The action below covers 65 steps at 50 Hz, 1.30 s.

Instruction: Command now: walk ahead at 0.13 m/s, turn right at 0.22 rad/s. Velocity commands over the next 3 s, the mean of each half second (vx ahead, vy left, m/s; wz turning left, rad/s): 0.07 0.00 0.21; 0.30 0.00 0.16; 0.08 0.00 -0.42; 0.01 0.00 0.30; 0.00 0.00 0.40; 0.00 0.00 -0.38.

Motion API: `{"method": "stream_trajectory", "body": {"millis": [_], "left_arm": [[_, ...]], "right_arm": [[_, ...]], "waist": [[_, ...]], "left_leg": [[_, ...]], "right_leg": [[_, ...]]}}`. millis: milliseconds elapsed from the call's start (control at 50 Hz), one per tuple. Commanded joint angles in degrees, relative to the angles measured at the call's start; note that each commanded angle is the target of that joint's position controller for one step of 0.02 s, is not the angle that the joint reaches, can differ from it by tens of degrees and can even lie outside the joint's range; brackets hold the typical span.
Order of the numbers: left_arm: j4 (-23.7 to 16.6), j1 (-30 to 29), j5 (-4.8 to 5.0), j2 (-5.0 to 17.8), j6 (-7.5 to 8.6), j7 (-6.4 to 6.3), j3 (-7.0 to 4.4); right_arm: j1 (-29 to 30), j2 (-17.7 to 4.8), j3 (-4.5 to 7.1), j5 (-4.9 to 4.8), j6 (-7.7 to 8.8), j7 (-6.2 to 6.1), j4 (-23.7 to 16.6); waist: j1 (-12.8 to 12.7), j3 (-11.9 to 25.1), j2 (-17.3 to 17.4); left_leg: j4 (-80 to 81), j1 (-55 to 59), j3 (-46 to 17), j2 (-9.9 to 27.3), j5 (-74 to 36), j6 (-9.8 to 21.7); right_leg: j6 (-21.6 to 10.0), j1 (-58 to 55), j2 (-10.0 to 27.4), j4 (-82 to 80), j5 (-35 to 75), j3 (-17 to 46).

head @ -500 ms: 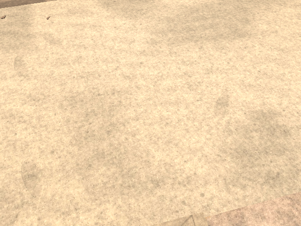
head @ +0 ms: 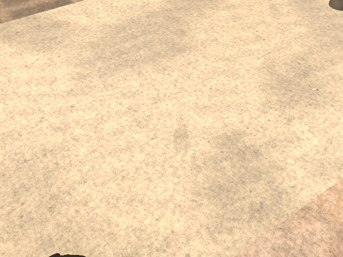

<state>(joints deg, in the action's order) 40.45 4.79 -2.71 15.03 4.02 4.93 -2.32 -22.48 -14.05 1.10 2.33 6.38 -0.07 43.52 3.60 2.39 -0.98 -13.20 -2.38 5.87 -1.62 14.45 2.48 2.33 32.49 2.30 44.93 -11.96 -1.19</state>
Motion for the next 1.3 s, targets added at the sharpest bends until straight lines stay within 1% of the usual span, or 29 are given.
{"method": "stream_trajectory", "body": {"millis": [20,80,100,120,160,180,240,300,400,460,480,500,520,580,740,840,920,940,1000,1040,1080,1100,1120,1140,1160,1200,1220,1260,1300], "left_arm": [[-1.2,2.33,0.58,3.19,0.39,0.51,-0.27],[-0.67,1.78,1.99,6.74,1.91,-0.73,-1.27],[-1.84,1.95,2.54,11.49,2.56,-2.17,-2.3],[-2.59,3.55,3.85,9.36,2.27,-2.21,-0.66],[1.63,16.79,1.37,10.16,1.3,-4.07,-1.9],[1.91,16.4,1.07,13.45,1.89,-5.41,-4.08],[-1.67,2.65,2.71,5.87,2.18,-6.8,-2.13],[-4.26,-3.04,1.44,10.07,2.6,-7.69,-4.25],[-4.66,-2.46,0.47,10.68,2.48,-7.29,-5.45],[-3.22,0.73,-0.92,4.37,1.97,-6.63,-3.14],[-6.33,1.66,-1.43,2.0,1.8,-7.04,-2.23],[-6.52,-2.57,-0.61,3.38,1.58,-5.54,-1.86],[-5.99,-4.02,0.12,5.97,0.64,-5.74,-2.71],[-4.01,-1.35,-2.0,5.68,0.53,-6.71,-2.46],[-2.11,-2.13,-1.38,2.8,-0.32,-3.44,-0.39],[-2.98,-2.83,-1.26,3.08,1.13,-2.64,-0.08],[-3.27,-3.05,-0.74,3.61,2.2,-1.09,-0.65],[-2.85,-3.41,-0.09,2.8,2.22,-0.88,-0.34],[-2.57,-7.36,-0.51,2.29,2.5,-0.81,-0.45],[0.28,-3.69,-0.16,2.46,2.77,-0.85,-0.1],[3.0,4.87,1.31,8.78,3.31,-2.49,-3.07],[5.82,19.6,0.68,8.71,2.44,-4.0,-3.55],[9.01,32.46,-0.91,10.78,2.37,-6.05,-4.45],[10.2,35.21,-1.83,11.21,2.34,-6.73,-4.2],[7.83,28.25,-2.21,10.43,2.26,-6.35,-4.08],[3.85,15.42,-0.01,1.1,2.58,-5.55,-1.31],[0.06,3.23,4.35,8.7,0.45,-5.78,-3.94],[-0.48,7.18,3.33,7.78,-0.34,-6.67,-3.85],[-1.05,5.88,3.23,7.49,-1.82,-7.58,-4.29]], "right_arm": [[4.05,-11.17,3.54,0.09,0.36,1.95,-3.21],[5.89,-9.97,3.0,-0.79,-0.06,3.3,-3.05],[2.05,-9.3,3.05,-0.82,-0.09,3.59,-3.12],[-5.96,-3.34,0.67,-1.02,0.12,3.73,-2.11],[4.01,-5.38,1.96,0.24,-0.54,3.62,-4.35],[6.46,-6.18,2.14,1.04,-0.7,2.75,-4.97],[2.81,-4.64,1.2,1.92,-1.36,1.14,-2.88],[0.78,-4.05,0.86,1.02,-2.48,2.97,-1.9],[2.69,-5.79,1.33,-0.78,-1.83,4.8,-3.28],[0.82,-11.2,4.22,-0.38,0.75,3.93,-4.37],[-0.6,-18.67,6.05,-1.16,1.51,2.72,-6.23],[-2.3,-16.61,5.54,0.93,2.43,2.16,-4.98],[0.06,-12.69,4.84,0.34,2.75,1.49,-4.0],[2.68,-6.97,2.23,-0.55,1.5,1.39,-3.62],[-2.55,-8.77,2.16,0.46,0.77,3.22,-2.04],[-6.45,-7.92,1.25,1.98,0.81,1.72,0.55],[-2.37,-9.85,1.07,0.97,0.41,0.49,-0.44],[-4.88,-10.01,1.04,1.86,0.64,-0.22,1.96],[-9.09,-9.74,0.89,-0.42,0.1,-1.54,3.6],[-5.69,-11.1,1.05,0.16,-0.07,-0.99,3.5],[-6.68,-12.25,1.21,-1.01,-0.81,0.53,1.92],[-0.11,-13.8,1.31,-0.83,-1.31,1.21,-0.93],[9.98,-9.05,-0.78,-0.14,-1.03,3.27,-4.08],[13.83,-2.05,-2.32,0.55,0.12,4.69,-5.55],[14.42,-4.88,-1.2,-0.18,0.97,4.33,-5.57],[9.86,-11.91,1.65,3.58,0.41,1.92,-2.69],[13.14,-9.55,0.57,-4.5,0.5,0.31,-3.81],[12.1,-9.36,0.94,-3.52,1.15,-0.74,-2.98],[11.01,-5.36,0.43,-2.47,1.77,-0.49,-3.63]], "waist": [[-4.79,-0.23,5.57],[-6.7,2.19,2.9],[-5.16,6.85,-0.42],[-2.83,19.87,-4.59],[-10.05,15.83,-8.43],[-9.75,8.63,-7.29],[-2.64,3.43,-3.64],[-0.27,3.15,-3.08],[-1.39,2.01,-3.59],[-1.42,1.23,2.27],[-2.27,1.49,13.54],[1.98,-3.53,12.55],[1.33,-5.61,11.37],[-2.31,-3.08,6.28],[1.35,-5.09,6.28],[3.07,-4.85,6.75],[1.41,-3.96,6.04],[2.11,-5.43,5.94],[4.94,-5.51,5.24],[2.24,-8.12,2.89],[-1.74,1.65,-4.91],[-9.2,8.61,-4.73],[-18.02,14.33,-10.37],[-16.81,13.76,-3.45],[-12.67,4.54,0.47],[-5.68,-2.48,-4.67],[-4.48,-7.2,-9.02],[-3.99,-4.39,-0.96],[-3.36,-3.43,-3.07]], "left_leg": [[-3.11,-1.44,-5.78,14.91,-50.98,9.0],[-11.4,-8.34,-3.83,9.75,-49.04,4.41],[-15.54,-12.77,-1.74,5.79,-40.89,0.28],[-23.5,-18.84,-3.71,4.79,-19.47,-5.13],[-48.27,-30.76,-6.68,0.95,30.9,-7.45],[-55.66,-34.42,-8.03,3.68,32.78,-6.31],[-50.11,-22.87,-7.59,7.36,24.48,-6.76],[-39.99,-14.65,-3.04,5.74,10.89,-6.54],[-22.04,-13.57,-4.02,5.48,-2.94,-1.13],[-11.45,-3.95,-9.57,6.18,-9.69,8.06],[-1.55,-0.11,-32.01,19.24,-12.04,20.64],[6.61,-0.74,-41.43,21.38,15.39,20.36],[7.11,-0.36,-38.11,18.77,22.65,15.02],[5.4,0.4,-32.03,15.5,12.24,11.69],[4.45,-0.81,-24.0,13.6,3.55,12.47],[1.01,9.61,-22.48,17.36,-13.61,14.64],[-4.17,4.83,-13.61,14.79,-37.62,10.16],[-6.4,10.88,-13.76,14.87,-33.96,7.57],[-11.21,14.14,-11.9,12.11,-30.09,5.08],[-13.4,5.15,-8.7,9.69,-30.15,2.28],[-22.9,-7.06,-3.36,2.54,-35.78,-1.25],[-36.89,-25.6,0.71,-3.22,-29.37,-8.2],[-60.3,-36.67,-4.64,-4.14,4.83,-7.76],[-62.98,-42.29,-12.31,-1.33,15.86,-5.35],[-59.87,-41.89,-14.53,1.61,13.9,-4.19],[-53.44,-31.35,-12.2,5.14,13.0,-2.3],[-52.9,-34.86,-9.16,3.23,10.31,-5.19],[-45.12,-28.32,-10.02,3.05,3.61,-7.06],[-22.32,-14.22,-7.26,-0.54,-18.55,-7.53]], "right_leg": [[-1.46,-5.95,-0.31,-8.35,8.28,0.56],[-6.32,-21.62,-3.2,-17.59,24.14,-1.46],[-12.44,-31.64,1.14,-14.98,45.26,2.66],[-22.64,-47.62,14.39,-13.5,54.03,15.92],[-24.56,-46.45,20.76,-18.88,49.77,23.66],[-23.15,-38.97,20.55,-21.44,44.11,19.55],[-19.33,-18.08,16.75,-31.62,25.54,10.45],[-15.74,-12.32,11.96,-34.56,15.96,2.29],[-14.91,-18.76,16.59,-30.29,4.21,3.95],[-7.34,-11.91,9.88,-17.7,-15.71,-2.56],[-1.85,-2.4,-0.62,-4.09,-21.32,-6.59],[-2.14,6.96,-2.35,-0.11,-19.09,4.14],[-2.67,10.42,-1.0,3.96,-15.15,5.98],[-1.96,8.63,0.61,9.08,-7.23,7.04],[0.2,5.98,0.76,-1.3,3.95,1.85],[-4.01,11.66,1.26,-2.34,7.61,2.73],[-4.97,2.79,-0.71,-2.7,6.08,-2.17],[-4.42,8.89,2.5,-7.39,16.75,3.64],[-3.82,10.05,0.15,-15.02,19.91,-0.04],[-4.59,-0.47,1.16,-21.6,25.88,0.34],[-5.54,-28.94,-5.46,-23.68,27.73,-4.94],[-12.21,-54.58,0.38,-23.19,25.07,4.39],[-18.99,-64.55,10.38,-25.1,32.82,19.18],[-18.92,-63.2,13.94,-27.13,36.65,26.81],[-20.53,-51.67,15.02,-28.68,35.52,28.3],[-17.72,-31.04,6.44,-33.04,27.4,17.76],[-20.86,-26.19,6.56,-33.03,39.45,17.98],[-21.19,-17.96,5.12,-32.17,41.21,15.63],[-17.25,-5.19,-1.99,-29.35,25.45,10.1]]}}
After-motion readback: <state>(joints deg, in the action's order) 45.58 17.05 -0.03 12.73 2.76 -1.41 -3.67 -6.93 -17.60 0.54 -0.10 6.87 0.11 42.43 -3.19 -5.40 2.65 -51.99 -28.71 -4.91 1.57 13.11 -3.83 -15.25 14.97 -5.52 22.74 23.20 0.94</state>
